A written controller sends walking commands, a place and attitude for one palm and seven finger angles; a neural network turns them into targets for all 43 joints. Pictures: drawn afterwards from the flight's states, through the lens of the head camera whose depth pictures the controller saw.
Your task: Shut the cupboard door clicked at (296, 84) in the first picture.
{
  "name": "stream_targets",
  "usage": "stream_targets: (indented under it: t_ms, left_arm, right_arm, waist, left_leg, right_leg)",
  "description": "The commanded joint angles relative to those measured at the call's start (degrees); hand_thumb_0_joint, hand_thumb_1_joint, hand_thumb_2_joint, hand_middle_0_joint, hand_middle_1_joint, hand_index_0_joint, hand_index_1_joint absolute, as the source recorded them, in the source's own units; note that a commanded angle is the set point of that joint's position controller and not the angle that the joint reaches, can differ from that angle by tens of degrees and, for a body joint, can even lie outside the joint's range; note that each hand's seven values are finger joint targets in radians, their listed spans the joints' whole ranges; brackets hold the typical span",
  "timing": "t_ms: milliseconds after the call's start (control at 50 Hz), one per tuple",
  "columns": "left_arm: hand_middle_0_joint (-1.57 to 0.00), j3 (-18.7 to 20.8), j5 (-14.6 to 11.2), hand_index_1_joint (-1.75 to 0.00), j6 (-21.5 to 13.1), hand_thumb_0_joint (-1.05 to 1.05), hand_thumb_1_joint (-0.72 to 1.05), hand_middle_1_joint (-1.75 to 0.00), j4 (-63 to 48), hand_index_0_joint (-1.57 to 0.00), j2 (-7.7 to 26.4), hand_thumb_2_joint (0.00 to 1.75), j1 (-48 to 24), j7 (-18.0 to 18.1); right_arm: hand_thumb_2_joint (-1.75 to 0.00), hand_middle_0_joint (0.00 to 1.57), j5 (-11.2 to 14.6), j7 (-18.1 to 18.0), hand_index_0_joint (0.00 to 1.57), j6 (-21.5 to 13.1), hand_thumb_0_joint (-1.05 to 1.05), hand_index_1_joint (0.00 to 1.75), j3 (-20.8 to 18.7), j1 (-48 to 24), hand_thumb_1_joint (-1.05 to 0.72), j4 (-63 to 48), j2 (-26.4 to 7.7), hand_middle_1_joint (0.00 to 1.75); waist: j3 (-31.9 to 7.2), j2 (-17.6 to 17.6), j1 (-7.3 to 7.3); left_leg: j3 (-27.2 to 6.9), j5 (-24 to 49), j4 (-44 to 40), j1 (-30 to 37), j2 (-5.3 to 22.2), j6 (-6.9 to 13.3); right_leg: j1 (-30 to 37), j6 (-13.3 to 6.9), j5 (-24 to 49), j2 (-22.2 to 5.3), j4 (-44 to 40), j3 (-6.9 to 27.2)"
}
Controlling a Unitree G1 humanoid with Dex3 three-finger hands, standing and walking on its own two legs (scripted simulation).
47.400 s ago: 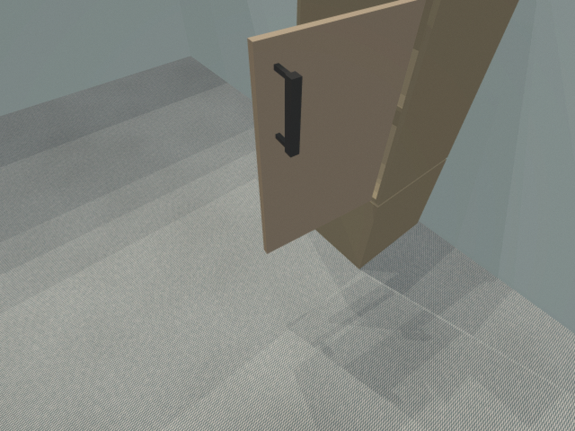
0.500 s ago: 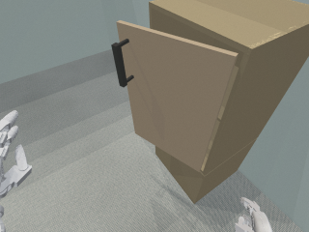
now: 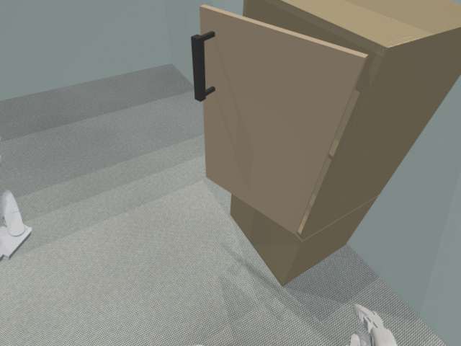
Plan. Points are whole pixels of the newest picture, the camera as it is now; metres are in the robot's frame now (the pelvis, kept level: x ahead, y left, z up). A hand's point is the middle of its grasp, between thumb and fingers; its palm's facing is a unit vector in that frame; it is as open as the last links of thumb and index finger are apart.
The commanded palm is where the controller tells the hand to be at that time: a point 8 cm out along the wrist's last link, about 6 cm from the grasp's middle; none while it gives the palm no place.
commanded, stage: step back with the hand held close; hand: left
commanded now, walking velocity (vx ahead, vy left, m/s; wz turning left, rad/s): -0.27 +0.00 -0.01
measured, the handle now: (204, 67) +0.72 +0.12 +0.15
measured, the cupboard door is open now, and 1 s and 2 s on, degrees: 20 20 20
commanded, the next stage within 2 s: stop stepping back and stand still in 0.52 s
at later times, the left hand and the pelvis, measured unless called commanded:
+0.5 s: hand out of the picture +0.14 +0.27 +0.20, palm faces +0.46 -0.80 -0.39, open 7.4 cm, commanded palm +0.08 +0.29 +0.20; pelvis -0.07 +0.00 +0.01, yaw -3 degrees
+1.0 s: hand out of the picture +0.11 +0.30 +0.16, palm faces +0.47 -0.86 -0.21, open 7.5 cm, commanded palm +0.01 +0.33 +0.20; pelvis -0.15 +0.04 +0.00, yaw -4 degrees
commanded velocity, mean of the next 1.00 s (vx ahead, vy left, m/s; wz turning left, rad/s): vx -0.17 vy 0.00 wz -0.01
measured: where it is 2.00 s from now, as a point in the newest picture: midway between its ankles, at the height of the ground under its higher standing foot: outside the picture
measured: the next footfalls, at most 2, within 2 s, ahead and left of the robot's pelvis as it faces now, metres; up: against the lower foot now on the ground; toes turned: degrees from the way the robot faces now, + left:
right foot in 0.54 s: -0.24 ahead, -0.12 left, +0.00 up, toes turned -5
left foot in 0.90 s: -0.08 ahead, +0.15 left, +0.00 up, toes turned -4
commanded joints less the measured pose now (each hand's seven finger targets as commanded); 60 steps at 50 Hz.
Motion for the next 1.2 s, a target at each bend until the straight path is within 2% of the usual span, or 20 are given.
stream_targets:
  t_ms: [0, 100, 160, 220, 320, 400, 480, 580, 620, 680, 720, 760, 840, 880, 920, 940, 960, 1020, 1100, 1180]
  left_arm:
    - [-0.20, 7.4, 0.2, -0.30, -5.0, 0.00, 0.90, -0.30, -13.3, -0.20, 11.8, 0.90, -4.4, 1.1]
    - [-0.20, 6.0, -0.6, -0.30, -5.8, 0.00, 0.90, -0.30, -12.3, -0.20, 11.9, 0.90, -4.3, 2.1]
    - [-0.20, 7.7, -0.8, -0.30, -6.5, 0.00, 0.90, -0.30, -12.3, -0.20, 13.0, 0.90, -2.5, 2.5]
    - [-0.20, 10.4, -0.3, -0.30, -7.3, 0.00, 0.90, -0.30, -13.5, -0.20, 13.4, 0.90, -1.6, 2.2]
    - [-0.20, 10.3, -1.4, -0.30, -7.9, 0.00, 0.90, -0.30, -15.0, -0.20, 13.0, 0.90, 1.9, 0.8]
    - [-0.20, 5.9, -3.0, -0.30, -8.1, 0.00, 0.90, -0.30, -17.0, -0.20, 11.0, 0.90, -1.8, 0.4]
    - [-0.20, 6.6, -2.7, -0.30, -8.4, 0.00, 0.90, -0.30, -16.3, -0.20, 12.9, 0.90, -1.5, 0.1]
    - [-0.20, 12.9, -3.9, -0.30, -8.5, 0.00, 0.90, -0.30, -21.9, -0.20, 18.8, 0.90, 1.2, -1.0]
    - [-0.20, 13.7, -5.5, -0.30, -7.9, 0.00, 0.90, -0.30, -22.3, -0.20, 18.8, 0.90, 5.8, -1.8]
    - [-0.20, 18.1, -6.5, -0.30, -5.1, 0.00, 0.90, -0.30, -18.0, -0.20, 21.9, 0.90, 11.9, -0.6]
    - [-0.20, 12.7, -4.8, -0.30, -2.8, 0.00, 0.90, -0.30, -13.6, -0.20, 18.4, 0.90, 6.7, 0.3]
    - [-0.20, 8.4, -2.9, -0.30, -1.7, 0.00, 0.90, -0.30, -7.4, -0.20, 16.3, 0.90, -3.8, 1.4]
    - [-0.20, -2.3, -1.0, -0.30, -0.9, 0.00, 0.90, -0.30, 9.2, -0.20, 10.4, 0.90, -21.8, 0.8]
    - [-0.20, -5.2, -0.1, -0.30, -0.7, 0.00, 0.90, -0.30, 7.2, -0.20, 9.6, 0.90, -25.8, 1.2]
    - [-0.20, -3.2, -0.5, -0.30, -1.9, 0.00, 0.90, -0.30, -7.0, -0.20, 10.8, 0.90, -20.1, 1.6]
    - [-0.20, 1.4, -0.6, -0.30, -3.0, 0.00, 0.90, -0.30, -16.2, -0.20, 14.2, 0.90, -14.1, 2.0]
    - [-0.20, 3.1, -1.6, -0.30, -4.6, 0.00, 0.90, -0.30, -24.9, -0.20, 15.5, 0.90, -8.7, 1.1]
    - [-0.20, 10.3, -3.4, -0.30, -6.1, 0.00, 0.90, -0.30, -35.4, -0.20, 19.3, 0.90, 2.9, 0.8]
    - [-0.20, 15.5, -4.7, -0.30, -4.6, 0.00, 0.90, -0.30, -28.4, -0.20, 19.4, 0.90, 19.0, 1.6]
    - [-0.20, 13.2, -5.4, -0.30, -1.3, 0.00, 0.90, -0.30, -11.5, -0.20, 15.9, 0.90, 14.9, 1.3]
  right_arm:
    - [-0.90, 0.20, -0.6, -0.4, 0.20, -4.1, 0.00, 0.30, -3.4, -6.2, -0.90, -9.2, -7.9, 0.30]
    - [-0.90, 0.20, -1.3, 0.7, 0.20, -4.1, 0.00, 0.30, -2.8, -5.5, -0.90, -6.5, -6.2, 0.30]
    - [-0.90, 0.20, -0.9, 0.3, 0.20, -4.4, 0.00, 0.30, -2.9, -5.9, -0.90, -6.8, -7.1, 0.30]
    - [-0.90, 0.20, -0.9, -0.3, 0.20, -5.6, 0.00, 0.30, -3.4, -8.0, -0.90, -7.5, -8.1, 0.30]
    - [-0.90, 0.20, -1.5, 0.7, 0.20, -7.9, 0.00, 0.30, -4.2, -7.8, -0.90, -6.4, -7.4, 0.30]
    - [-0.90, 0.20, -2.2, 1.2, 0.20, -9.7, 0.00, 0.30, -3.1, -6.9, -0.90, -2.6, -5.8, 0.30]
    - [-0.90, 0.20, -1.9, 1.9, 0.20, -9.8, 0.00, 0.30, -3.8, -5.9, -0.90, 0.2, -5.8, 0.30]
    - [-0.90, 0.20, -0.6, 1.9, 0.20, -8.5, 0.00, 0.30, -4.1, -9.2, -0.90, -4.3, -4.8, 0.30]
    - [-0.90, 0.20, 1.2, 1.7, 0.20, -7.0, 0.00, 0.30, -3.4, -9.7, -0.90, -7.1, -3.6, 0.30]
    - [-0.90, 0.20, 0.7, 0.3, 0.20, -4.2, 0.00, 0.30, -2.6, -11.0, -0.90, -8.0, -4.2, 0.30]
    - [-0.90, 0.20, -0.5, -0.6, 0.20, -2.9, 0.00, 0.30, -2.1, -10.6, -0.90, -6.2, -4.2, 0.30]
    - [-0.90, 0.20, -1.0, -0.9, 0.20, -2.5, 0.00, 0.30, -2.5, -8.8, -0.90, -3.1, -5.4, 0.30]
    - [-0.90, 0.20, -0.3, -1.1, 0.20, -4.6, 0.00, 0.30, -1.3, -9.7, -0.90, -2.7, -6.7, 0.30]
    - [-0.90, 0.20, 0.1, -1.5, 0.20, -5.2, 0.00, 0.30, -2.5, -8.8, -0.90, -1.7, -7.6, 0.30]
    - [-0.90, 0.20, 0.2, -1.7, 0.20, -6.4, 0.00, 0.30, -2.9, -6.6, -0.90, -4.3, -8.8, 0.30]
    - [-0.90, 0.20, -0.3, -0.5, 0.20, -7.2, 0.00, 0.30, -3.1, -5.4, -0.90, -6.9, -7.6, 0.30]
    - [-0.90, 0.20, -1.3, 0.9, 0.20, -8.6, 0.00, 0.30, -2.5, -4.5, -0.90, -6.8, -5.3, 0.30]
    - [-0.90, 0.20, -1.5, 2.9, 0.20, -10.1, 0.00, 0.30, -3.7, -6.0, -0.90, -5.9, -5.7, 0.30]
    - [-0.90, 0.20, -2.4, 2.3, 0.20, -7.6, 0.00, 0.30, -2.0, -6.2, -0.90, -4.8, -3.9, 0.30]
    - [-0.90, 0.20, -1.9, 0.5, 0.20, -5.2, 0.00, 0.30, -1.4, -3.9, -0.90, -3.1, -3.8, 0.30]
  waist:
    - [-2.2, 1.3, -0.42]
    - [-1.7, -5.7, -1.55]
    - [-4.3, -0.7, -1.34]
    - [-7.2, 12.5, 0.04]
    - [-8.1, 9.6, 0.15]
    - [-9.1, 9.3, 0.09]
    - [-19.3, 9.9, 1.34]
    - [-27.4, 6.0, 2.40]
    - [-24.4, -3.8, 0.51]
    - [-10.9, -1.2, -0.77]
    - [3.8, -1.0, -2.32]
    - [14.8, -6.9, -2.91]
    - [23.4, -9.9, -3.02]
    - [20.1, -4.3, -2.48]
    - [5.8, 11.7, -1.04]
    - [-4.3, 19.1, 0.15]
    - [-12.4, 21.5, -0.57]
    - [-16.5, 6.9, -0.16]
    - [-14.8, 17.7, -0.39]
    - [-7.9, 14.8, -1.70]
  left_leg:
    - [-12.1, -27.7, -16.7, -20.6, 8.2, -0.2]
    - [-10.4, -14.7, -5.9, -3.2, 4.8, -3.3]
    - [-12.9, -16.6, -14.7, -5.9, 7.4, -1.6]
    - [-22.2, -27.4, -29.5, -23.5, 18.4, 2.8]
    - [-20.4, -20.9, -31.8, -14.4, 20.1, 1.6]
    - [-16.9, -1.4, -30.0, 7.8, 17.2, -1.8]
    - [-9.7, 35.4, -17.0, 29.1, 14.7, -4.3]
    - [-4.7, 41.2, -12.5, 33.0, 11.7, -3.7]
    - [-1.3, 28.6, -8.4, 31.5, 7.8, -4.2]
    - [-2.2, 3.1, -3.5, 23.0, 4.2, -6.4]
    - [-5.6, -1.1, 8.7, 14.1, 4.0, -8.0]
    - [-9.3, -3.1, 21.2, 1.8, 5.3, -7.8]
    - [-3.3, -2.7, 7.3, -2.4, 6.5, -5.5]
    - [-2.5, 1.2, -4.2, 4.4, 4.4, -4.7]
    - [-9.7, 25.5, -16.0, 15.8, 6.9, -2.3]
    - [-20.6, 45.8, -15.3, 25.3, 13.3, 0.7]
    - [-26.6, 52.1, -17.6, 29.6, 15.3, -1.7]
    - [-23.3, 10.0, -25.9, 18.4, 17.0, -2.4]
    - [-11.8, 6.0, -27.3, 15.9, 13.4, -3.8]
    - [-8.8, -5.3, -32.0, 12.1, 14.0, -4.1]
  right_leg:
    - [15.4, -3.2, -10.3, -4.1, -4.1, 11.4]
    - [-4.7, -6.6, -15.8, -11.4, -16.2, 18.3]
    - [0.6, -3.2, -11.1, -5.5, -9.0, 10.5]
    - [20.2, -0.1, -2.5, 2.4, 13.0, 2.3]
    - [15.7, -0.3, -12.9, 4.4, 15.9, 0.8]
    - [6.3, -0.7, -18.2, 3.6, -4.3, -0.3]
    - [6.4, 0.5, -0.8, 1.7, -22.8, 0.2]
    - [10.1, 2.2, 13.2, 0.7, -16.8, -0.8]
    - [5.3, 3.5, 20.3, -3.9, -15.5, 1.0]
    - [-7.5, -2.7, -13.6, -9.5, -22.1, 5.1]
    - [-19.9, -9.3, -34.6, -16.0, -30.6, 15.8]
    - [-23.3, -12.8, -38.5, -21.4, -34.4, 20.3]
    - [-10.3, -7.8, -13.4, -13.9, -26.4, 4.4]
    - [-5.3, -6.1, 0.1, -11.9, -17.4, 1.4]
    - [2.8, -2.0, 15.0, -4.0, 3.0, -2.9]
    - [-1.0, -1.2, -1.2, 0.4, 10.7, -2.9]
    - [-0.5, -2.2, -15.9, 1.9, 17.4, -0.3]
    - [5.3, -1.1, -15.5, 0.8, 18.3, 1.7]
    - [5.3, -0.2, -10.6, 2.0, 9.3, -2.9]
    - [7.4, -0.9, -11.6, 3.4, -2.5, -6.4]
